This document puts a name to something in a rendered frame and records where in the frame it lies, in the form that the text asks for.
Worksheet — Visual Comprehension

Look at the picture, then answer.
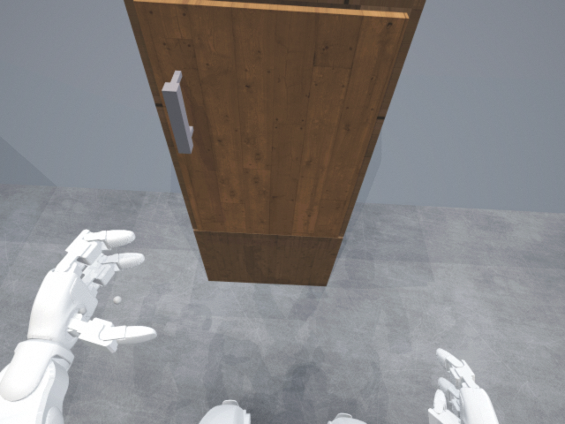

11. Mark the left robot forearm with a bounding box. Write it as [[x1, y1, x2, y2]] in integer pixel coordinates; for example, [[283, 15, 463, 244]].
[[0, 339, 74, 424]]

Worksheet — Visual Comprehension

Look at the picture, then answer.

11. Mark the handle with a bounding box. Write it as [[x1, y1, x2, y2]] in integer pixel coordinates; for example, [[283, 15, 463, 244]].
[[162, 71, 193, 154]]

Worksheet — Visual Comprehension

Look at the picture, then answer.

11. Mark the left robot thigh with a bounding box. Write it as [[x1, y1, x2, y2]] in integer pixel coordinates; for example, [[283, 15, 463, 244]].
[[199, 405, 251, 424]]

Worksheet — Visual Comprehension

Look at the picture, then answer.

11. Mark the cupboard door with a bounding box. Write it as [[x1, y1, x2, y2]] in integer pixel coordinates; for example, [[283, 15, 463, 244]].
[[133, 0, 409, 238]]

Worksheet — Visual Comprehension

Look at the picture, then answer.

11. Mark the right robot hand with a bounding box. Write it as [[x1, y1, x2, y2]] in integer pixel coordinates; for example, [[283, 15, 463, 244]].
[[428, 348, 499, 424]]

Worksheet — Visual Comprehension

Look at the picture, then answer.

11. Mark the left robot hand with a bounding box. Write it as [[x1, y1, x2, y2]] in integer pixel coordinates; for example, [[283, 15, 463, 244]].
[[27, 230, 157, 353]]

